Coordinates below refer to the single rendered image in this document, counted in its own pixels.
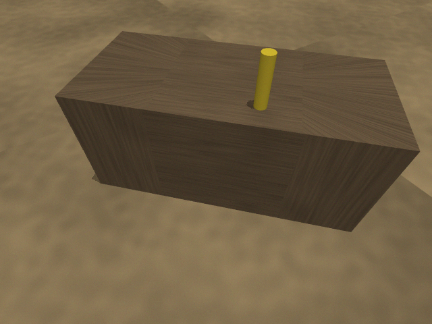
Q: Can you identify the can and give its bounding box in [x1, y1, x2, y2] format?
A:
[253, 48, 277, 111]

